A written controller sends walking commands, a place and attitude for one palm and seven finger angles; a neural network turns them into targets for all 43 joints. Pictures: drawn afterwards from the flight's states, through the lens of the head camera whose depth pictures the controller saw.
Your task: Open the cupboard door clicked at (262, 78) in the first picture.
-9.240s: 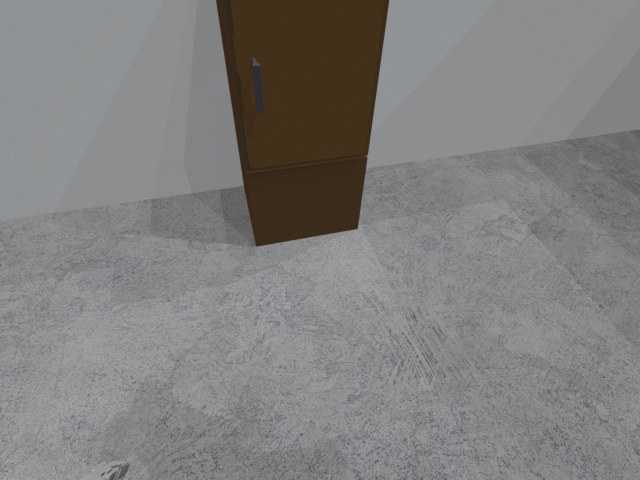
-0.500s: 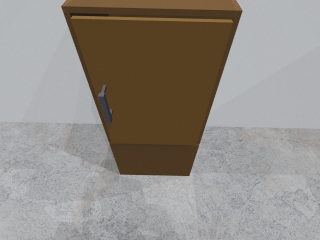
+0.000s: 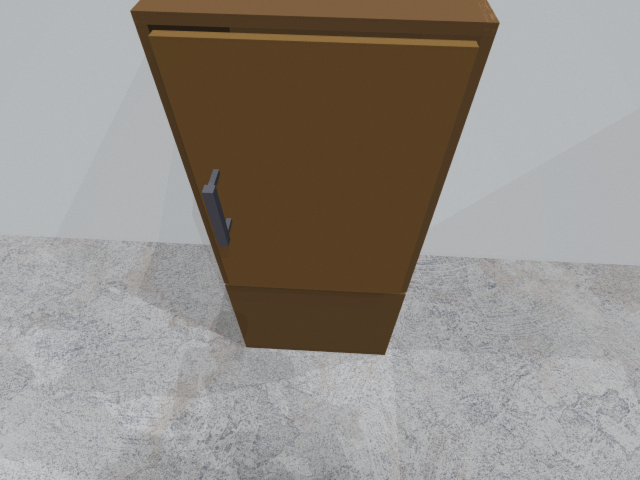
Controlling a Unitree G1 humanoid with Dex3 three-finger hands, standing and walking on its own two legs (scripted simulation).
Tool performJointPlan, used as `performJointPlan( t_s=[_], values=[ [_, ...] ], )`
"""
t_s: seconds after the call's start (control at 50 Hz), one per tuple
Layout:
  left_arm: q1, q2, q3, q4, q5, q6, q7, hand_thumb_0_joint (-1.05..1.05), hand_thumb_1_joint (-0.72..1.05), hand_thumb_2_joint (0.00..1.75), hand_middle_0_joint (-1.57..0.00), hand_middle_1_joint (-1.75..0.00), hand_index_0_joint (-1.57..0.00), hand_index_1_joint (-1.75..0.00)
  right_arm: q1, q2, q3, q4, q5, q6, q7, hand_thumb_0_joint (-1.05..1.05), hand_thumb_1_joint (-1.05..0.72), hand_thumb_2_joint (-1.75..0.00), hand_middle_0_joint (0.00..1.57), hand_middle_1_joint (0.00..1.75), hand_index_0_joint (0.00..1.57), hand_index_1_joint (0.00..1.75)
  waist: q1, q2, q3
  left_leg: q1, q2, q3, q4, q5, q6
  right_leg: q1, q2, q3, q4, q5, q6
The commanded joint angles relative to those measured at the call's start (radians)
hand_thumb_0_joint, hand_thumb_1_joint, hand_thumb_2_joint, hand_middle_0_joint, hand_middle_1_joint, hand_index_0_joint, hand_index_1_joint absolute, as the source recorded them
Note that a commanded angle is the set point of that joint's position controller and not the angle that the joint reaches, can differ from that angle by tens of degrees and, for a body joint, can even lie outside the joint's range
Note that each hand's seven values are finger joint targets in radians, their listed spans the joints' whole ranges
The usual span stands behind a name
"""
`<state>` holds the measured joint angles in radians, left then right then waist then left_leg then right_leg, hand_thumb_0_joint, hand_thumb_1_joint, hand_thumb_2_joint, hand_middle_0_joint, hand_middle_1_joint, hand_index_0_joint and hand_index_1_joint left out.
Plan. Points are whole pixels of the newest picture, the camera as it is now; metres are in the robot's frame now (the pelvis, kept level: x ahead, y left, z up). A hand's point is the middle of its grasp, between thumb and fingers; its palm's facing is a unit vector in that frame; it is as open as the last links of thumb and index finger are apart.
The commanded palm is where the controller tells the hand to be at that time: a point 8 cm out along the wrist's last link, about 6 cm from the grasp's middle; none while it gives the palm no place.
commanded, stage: come to a stop and stand still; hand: left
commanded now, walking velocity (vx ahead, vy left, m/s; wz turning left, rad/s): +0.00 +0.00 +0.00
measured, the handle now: (219, 209) +0.54 +0.22 -0.04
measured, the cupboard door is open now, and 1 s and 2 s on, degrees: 0 0 0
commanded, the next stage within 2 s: look again from close up in 0.60 s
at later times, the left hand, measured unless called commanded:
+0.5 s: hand out of the picture +0.01 +0.26 -0.17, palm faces -0.01 -0.97 -0.25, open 7.4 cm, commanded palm none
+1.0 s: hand out of the picture +0.02 +0.24 -0.16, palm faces -0.03 -0.97 -0.25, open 7.4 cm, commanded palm none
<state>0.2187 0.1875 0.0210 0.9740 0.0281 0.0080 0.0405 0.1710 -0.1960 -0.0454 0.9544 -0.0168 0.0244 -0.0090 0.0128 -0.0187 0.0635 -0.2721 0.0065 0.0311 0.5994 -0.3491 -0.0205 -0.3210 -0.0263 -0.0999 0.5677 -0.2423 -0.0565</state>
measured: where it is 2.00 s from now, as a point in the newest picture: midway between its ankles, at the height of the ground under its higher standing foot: outside the picture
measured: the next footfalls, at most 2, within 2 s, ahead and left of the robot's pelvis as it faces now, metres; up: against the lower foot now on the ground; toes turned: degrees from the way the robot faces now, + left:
left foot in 0.02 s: +0.04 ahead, +0.13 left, +0.00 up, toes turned +1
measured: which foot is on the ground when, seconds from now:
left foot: up 0.00-0.00, down 0.02-1.00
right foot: down 0.00-1.00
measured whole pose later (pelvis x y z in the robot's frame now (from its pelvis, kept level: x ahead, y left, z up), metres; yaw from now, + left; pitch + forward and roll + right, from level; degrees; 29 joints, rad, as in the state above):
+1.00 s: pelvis -0.02 +0.04 +0.01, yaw -2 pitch -2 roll +1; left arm 0.26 0.22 0.00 1.06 0.02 -0.01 0.02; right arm 0.23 -0.24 -0.02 1.08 -0.01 -0.01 0.00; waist 0.00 -0.01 0.02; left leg -0.19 -0.02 0.08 0.44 -0.22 0.03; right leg -0.26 -0.04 -0.05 0.44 -0.15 0.00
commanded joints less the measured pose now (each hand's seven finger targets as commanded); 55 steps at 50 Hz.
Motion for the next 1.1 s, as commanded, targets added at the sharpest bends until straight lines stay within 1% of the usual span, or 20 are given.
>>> performJointPlan(
  t_s=[0.0,0.02,0.04,0.06,0.08,0.1,0.12,0.18,0.22,0.3,0.36,0.42,0.48,0.52,0.54,0.6,0.68,0.84,1.02,1.08],
  values=[
    [0.022,0.144,0.018,-0.116,-0.017,-0.007,0.012,0.0,0.9,0.9,-0.2,-0.3,-0.2,-0.3,0.059,-0.107,-0.02,-0.112,-0.019,-0.024,-0.009,0.0,-0.9,-0.9,0.2,0.3,0.2,0.3,-0.026,0.112,-0.194,0.038,0.062,-0.088,-0.113,0.083,0.053,0.059,-0.105,0.165,-0.065,-0.087,-0.002],
    [0.045,0.126,0.02,-0.117,-0.016,-0.01,0.009,0.0,0.9,0.9,-0.2,-0.3,-0.2,-0.3,0.049,-0.11,-0.019,-0.124,-0.019,-0.023,-0.011,0.0,-0.9,-0.9,0.2,0.3,0.2,0.3,-0.015,0.057,-0.15,-0.013,0.071,-0.076,-0.099,0.091,0.061,0.064,-0.093,0.166,-0.085,-0.086,0.004],
    [0.053,0.13,0.02,-0.118,-0.008,-0.007,0.009,0.0,0.9,0.9,-0.2,-0.3,-0.2,-0.3,0.063,-0.103,-0.011,-0.136,-0.024,-0.02,-0.008,0.0,-0.9,-0.9,0.2,0.3,0.2,0.3,-0.017,-0.08,-0.115,-0.055,0.055,-0.055,-0.063,0.036,0.06,0.061,-0.106,0.198,-0.132,-0.151,-0.003],
    [0.035,0.147,0.02,-0.114,-0.003,-0.001,0.009,0.0,0.9,0.9,-0.2,-0.3,-0.2,-0.3,0.047,-0.089,-0.013,-0.128,-0.015,-0.017,-0.005,0.0,-0.9,-0.9,0.2,0.3,0.2,0.3,-0.024,-0.009,-0.038,-0.067,0.022,-0.055,-0.04,0.025,0.052,-0.023,-0.137,0.234,-0.149,-0.182,-0.017],
    [0.033,0.156,0.021,-0.112,-0.003,0.002,0.007,0.0,0.9,0.9,-0.2,-0.3,-0.2,-0.3,0.05,-0.08,-0.011,-0.127,-0.011,-0.015,-0.004,0.0,-0.9,-0.9,0.2,0.3,0.2,0.3,-0.031,0.019,0.02,-0.064,0.026,-0.065,-0.055,0.01,0.053,-0.091,-0.132,0.241,-0.161,-0.223,-0.018],
    [0.033,0.152,0.02,-0.117,-0.003,0.001,0.005,0.0,0.9,0.9,-0.2,-0.3,-0.2,-0.3,0.069,-0.087,-0.009,-0.126,-0.01,-0.017,-0.004,0.0,-0.9,-0.9,0.2,0.3,0.2,0.3,-0.036,0.029,0.064,-0.085,0.04,-0.081,-0.092,-0.015,0.06,-0.119,-0.11,0.222,-0.158,-0.238,-0.01],
    [0.045,0.145,0.019,-0.118,-0.002,-0.001,0.002,0.0,0.9,0.9,-0.2,-0.3,-0.2,-0.3,0.08,-0.094,-0.01,-0.126,-0.01,-0.022,-0.003,0.0,-0.9,-0.9,0.2,0.3,0.2,0.3,-0.034,0.046,0.07,-0.102,0.055,-0.101,-0.137,-0.02,0.07,-0.105,-0.084,0.19,-0.134,-0.206,0.0],
    [0.086,0.125,0.014,-0.108,-0.003,-0.004,-0.002,0.0,0.9,0.9,-0.2,-0.3,-0.2,-0.3,0.075,-0.122,-0.011,-0.127,-0.009,-0.033,-0.005,0.0,-0.9,-0.9,0.2,0.3,0.2,0.3,-0.011,0.096,0.037,-0.147,0.11,-0.156,-0.247,-0.058,0.088,0.002,-0.035,0.093,-0.058,-0.072,0.029],
    [0.108,0.116,0.011,-0.095,-0.004,-0.007,-0.004,0.0,0.9,0.9,-0.2,-0.3,-0.2,-0.3,0.066,-0.139,-0.013,-0.128,-0.006,-0.04,-0.008,0.0,-0.9,-0.9,0.2,0.3,0.2,0.3,-0.001,0.097,0.0,-0.137,0.129,-0.172,-0.278,-0.032,0.097,0.054,-0.03,0.073,-0.035,-0.003,0.037],
    [0.115,0.11,0.011,-0.082,-0.004,-0.007,-0.007,0.0,0.9,0.9,-0.2,-0.3,-0.2,-0.3,0.073,-0.143,-0.014,-0.107,-0.004,-0.047,-0.01,0.0,-0.9,-0.9,0.2,0.3,0.2,0.3,-0.001,0.087,-0.019,-0.114,0.135,-0.174,-0.314,-0.051,0.096,0.076,-0.039,0.076,-0.045,0.021,0.042],
    [0.109,0.114,0.012,-0.074,-0.002,-0.01,-0.008,0.0,0.9,0.9,-0.2,-0.3,-0.2,-0.3,0.086,-0.146,-0.015,-0.089,-0.004,-0.052,-0.012,0.0,-0.9,-0.9,0.2,0.3,0.2,0.3,-0.004,0.058,-0.028,-0.087,0.137,-0.17,-0.324,-0.022,0.094,0.083,-0.046,0.084,-0.057,0.043,0.041],
    [0.108,0.113,0.012,-0.058,-0.002,-0.008,-0.008,0.0,0.9,0.9,-0.2,-0.3,-0.2,-0.3,0.086,-0.153,-0.017,-0.067,-0.003,-0.051,-0.012,0.0,-0.9,-0.9,0.2,0.3,0.2,0.3,-0.005,0.056,0.003,-0.106,0.138,-0.18,-0.354,-0.09,0.09,0.083,-0.05,0.088,-0.064,0.03,0.043],
    [0.11,0.119,0.012,-0.04,-0.001,-0.01,-0.009,0.0,0.9,0.9,-0.2,-0.3,-0.2,-0.3,0.089,-0.158,-0.016,-0.044,-0.003,-0.052,-0.011,0.0,-0.9,-0.9,0.2,0.3,0.2,0.3,-0.005,0.046,0.007,-0.104,0.136,-0.178,-0.368,-0.111,0.087,0.094,-0.055,0.094,-0.078,0.036,0.042],
    [0.115,0.123,0.013,-0.029,-0.002,-0.013,-0.009,0.0,0.9,0.9,-0.2,-0.3,-0.2,-0.3,0.087,-0.162,-0.017,-0.03,-0.002,-0.053,-0.01,0.0,-0.9,-0.9,0.2,0.3,0.2,0.3,-0.004,0.043,0.004,-0.092,0.129,-0.167,-0.363,-0.099,0.085,0.1,-0.062,0.105,-0.094,0.046,0.04],
    [0.11,0.13,0.013,-0.026,-0.002,-0.016,-0.008,0.0,0.9,0.9,-0.2,-0.3,-0.2,-0.3,0.093,-0.157,-0.014,-0.022,-0.001,-0.054,-0.009,0.0,-0.9,-0.9,0.2,0.3,0.2,0.3,-0.005,0.023,-0.006,-0.083,0.125,-0.16,-0.353,-0.076,0.084,0.111,-0.067,0.111,-0.105,0.055,0.038],
    [0.106,0.135,0.011,-0.01,-0.003,-0.019,-0.007,0.0,0.9,0.9,-0.2,-0.3,-0.2,-0.3,0.089,-0.16,-0.013,0.001,-0.001,-0.052,-0.007,0.0,-0.9,-0.9,0.2,0.3,0.2,0.3,-0.009,0.024,0.01,-0.084,0.112,-0.144,-0.346,-0.086,0.077,0.104,-0.076,0.129,-0.126,0.037,0.036],
    [0.096,0.15,0.01,0.002,-0.005,-0.027,-0.006,0.0,0.9,0.9,-0.2,-0.3,-0.2,-0.3,0.088,-0.162,-0.012,0.025,0.002,-0.054,-0.006,0.0,-0.9,-0.9,0.2,0.3,0.2,0.3,-0.014,0.02,-0.009,-0.051,0.102,-0.125,-0.323,-0.04,0.073,0.105,-0.091,0.15,-0.158,0.037,0.03],
    [0.062,0.175,0.01,0.024,-0.007,-0.035,-0.006,0.0,0.9,0.9,-0.2,-0.3,-0.2,-0.3,0.084,-0.167,-0.005,0.067,0.004,-0.053,-0.004,0.0,-0.9,-0.9,0.2,0.3,0.2,0.3,-0.024,-0.018,-0.012,0.0,0.091,-0.1,-0.294,0.01,0.065,0.077,-0.107,0.187,-0.219,-0.031,0.024],
    [0.027,0.204,0.011,0.04,-0.011,-0.041,-0.009,0.0,0.9,0.9,-0.2,-0.3,-0.2,-0.3,0.06,-0.184,0.002,0.101,0.003,-0.052,-0.002,0.0,-0.9,-0.9,0.2,0.3,0.2,0.3,-0.022,-0.011,-0.015,0.016,0.084,-0.084,-0.28,0.059,0.056,0.092,-0.119,0.202,-0.262,-0.055,0.021],
    [0.017,0.206,0.011,0.042,-0.011,-0.042,-0.009,0.0,0.9,0.9,-0.2,-0.3,-0.2,-0.3,0.052,-0.188,0.004,0.11,0.003,-0.055,-0.002,0.0,-0.9,-0.9,0.2,0.3,0.2,0.3,-0.019,0.005,-0.03,0.027,0.091,-0.086,-0.285,0.09,0.055,0.115,-0.117,0.191,-0.257,-0.012,0.022]
  ],
)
